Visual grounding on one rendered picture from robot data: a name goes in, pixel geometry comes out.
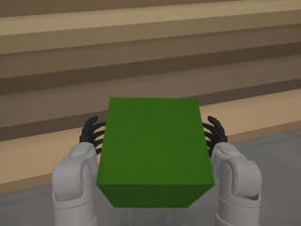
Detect right robot hand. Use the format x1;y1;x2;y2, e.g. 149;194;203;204
202;116;228;158

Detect robot left forearm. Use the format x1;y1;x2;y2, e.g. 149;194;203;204
51;142;99;226

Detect carton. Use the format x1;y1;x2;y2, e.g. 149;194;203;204
96;97;215;208

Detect left robot hand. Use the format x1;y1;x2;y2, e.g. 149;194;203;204
79;116;106;155

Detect robot right forearm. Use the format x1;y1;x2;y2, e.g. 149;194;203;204
211;142;262;226

